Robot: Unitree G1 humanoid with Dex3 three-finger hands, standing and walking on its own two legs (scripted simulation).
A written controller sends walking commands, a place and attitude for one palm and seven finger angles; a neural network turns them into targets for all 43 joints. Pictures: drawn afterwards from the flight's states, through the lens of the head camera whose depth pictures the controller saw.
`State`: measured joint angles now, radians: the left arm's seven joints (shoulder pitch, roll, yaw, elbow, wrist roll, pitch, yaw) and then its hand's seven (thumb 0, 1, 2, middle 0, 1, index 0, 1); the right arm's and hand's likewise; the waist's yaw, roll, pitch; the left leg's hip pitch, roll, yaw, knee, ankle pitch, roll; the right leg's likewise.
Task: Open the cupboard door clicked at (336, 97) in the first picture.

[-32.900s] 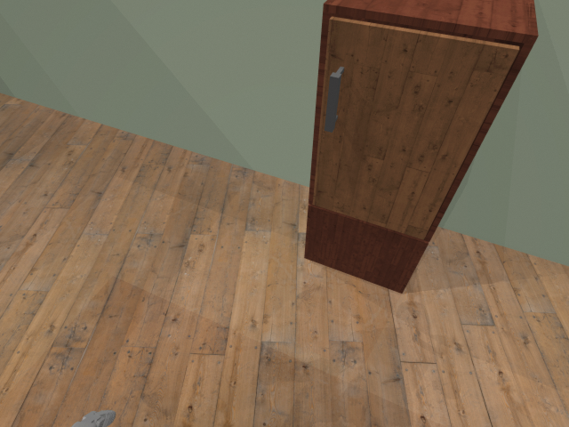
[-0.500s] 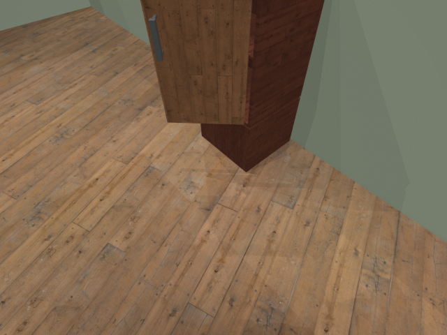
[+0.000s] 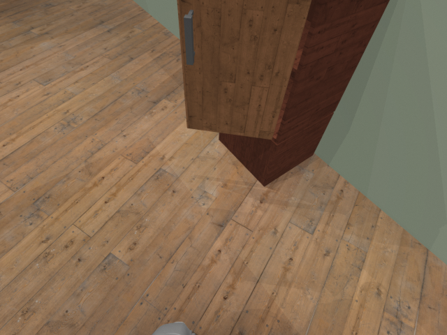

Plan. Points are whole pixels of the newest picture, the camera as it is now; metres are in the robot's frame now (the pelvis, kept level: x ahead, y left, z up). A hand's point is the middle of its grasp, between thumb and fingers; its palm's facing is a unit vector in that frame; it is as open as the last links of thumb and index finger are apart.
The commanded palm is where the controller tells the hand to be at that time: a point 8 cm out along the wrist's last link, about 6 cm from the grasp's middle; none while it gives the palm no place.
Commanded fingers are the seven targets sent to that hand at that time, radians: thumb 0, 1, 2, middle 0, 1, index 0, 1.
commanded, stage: take the last steps up to it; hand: left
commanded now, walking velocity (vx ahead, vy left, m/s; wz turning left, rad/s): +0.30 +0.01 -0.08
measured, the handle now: (190, 38) +0.90 +0.20 +0.04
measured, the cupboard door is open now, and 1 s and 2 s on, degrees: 45 45 45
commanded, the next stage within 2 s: come to a stop and stand still in 0.60 s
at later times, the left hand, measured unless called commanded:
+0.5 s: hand (162, 258) +0.28 +0.16 -0.14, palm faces -0.01 -0.98 -0.21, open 7.3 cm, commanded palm none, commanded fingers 0.00 0.90 0.90 -0.20 -0.30 -0.20 -0.30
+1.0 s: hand (151, 230) +0.35 +0.21 -0.17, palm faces -0.02 -0.98 -0.19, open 7.4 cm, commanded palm none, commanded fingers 0.00 0.90 0.90 -0.20 -0.30 -0.20 -0.30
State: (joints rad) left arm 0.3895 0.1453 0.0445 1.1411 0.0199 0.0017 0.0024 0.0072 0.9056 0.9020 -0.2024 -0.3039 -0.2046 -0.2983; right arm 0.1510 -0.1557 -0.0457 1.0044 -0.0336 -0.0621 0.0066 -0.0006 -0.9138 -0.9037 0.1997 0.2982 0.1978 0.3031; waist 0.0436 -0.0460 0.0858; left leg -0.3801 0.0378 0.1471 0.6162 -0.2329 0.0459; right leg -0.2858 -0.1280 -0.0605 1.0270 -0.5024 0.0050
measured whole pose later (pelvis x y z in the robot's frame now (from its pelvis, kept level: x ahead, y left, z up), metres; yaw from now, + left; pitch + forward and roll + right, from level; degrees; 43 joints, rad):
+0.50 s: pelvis +0.18 -0.01 +0.02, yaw -2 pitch +0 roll +1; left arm 0.18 0.14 0.05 0.99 0.01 -0.06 0.01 0.00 0.92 0.90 -0.20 -0.30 -0.20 -0.30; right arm 0.31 -0.17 -0.05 1.12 -0.02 -0.01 0.00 0.00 -0.92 -0.90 0.20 0.30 0.20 0.30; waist -0.03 0.02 0.06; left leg -0.41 0.06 0.07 1.03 -0.37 -0.02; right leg -0.21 -0.04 -0.14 0.45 -0.25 -0.04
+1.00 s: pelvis +0.31 +0.03 +0.01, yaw -5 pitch +1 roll -1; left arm 0.21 0.19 0.05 1.01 0.02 0.07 0.02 0.00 0.91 0.90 -0.20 -0.30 -0.20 -0.30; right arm 0.10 -0.15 -0.03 1.02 -0.02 0.00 -0.05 -0.01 -0.93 -0.90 0.21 0.30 0.20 0.30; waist 0.03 -0.02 0.09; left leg -0.32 0.06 0.14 0.50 -0.19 0.04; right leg -0.46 -0.03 -0.03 1.01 -0.48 0.04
